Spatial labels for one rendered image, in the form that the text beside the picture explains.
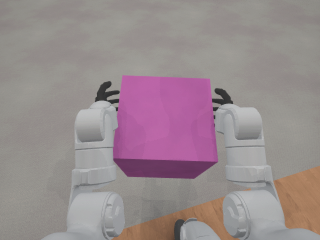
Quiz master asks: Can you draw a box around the robot left hand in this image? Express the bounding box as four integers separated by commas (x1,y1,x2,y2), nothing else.
95,81,120,111

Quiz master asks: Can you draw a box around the robot right hand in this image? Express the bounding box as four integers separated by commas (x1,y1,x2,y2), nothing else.
212,88,233,127

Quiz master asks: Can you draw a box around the robot left forearm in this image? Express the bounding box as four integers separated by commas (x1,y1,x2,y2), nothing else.
66,100,118,228

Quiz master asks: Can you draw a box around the robot right forearm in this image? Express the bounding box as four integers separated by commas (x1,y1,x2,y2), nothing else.
215,103,285,224

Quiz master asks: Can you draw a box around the robot right upper arm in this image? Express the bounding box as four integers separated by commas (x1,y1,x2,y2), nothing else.
222,189,320,240

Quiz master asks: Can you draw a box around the carton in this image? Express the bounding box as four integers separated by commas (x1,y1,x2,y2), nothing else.
113,75,218,179

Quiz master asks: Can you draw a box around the right robot foot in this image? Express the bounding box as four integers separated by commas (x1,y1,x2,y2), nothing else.
174,219,185,240

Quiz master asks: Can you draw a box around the robot right thigh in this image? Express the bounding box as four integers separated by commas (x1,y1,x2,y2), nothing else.
180,221,221,240

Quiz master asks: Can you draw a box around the robot left upper arm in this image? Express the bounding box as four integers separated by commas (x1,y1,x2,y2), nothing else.
41,191,125,240

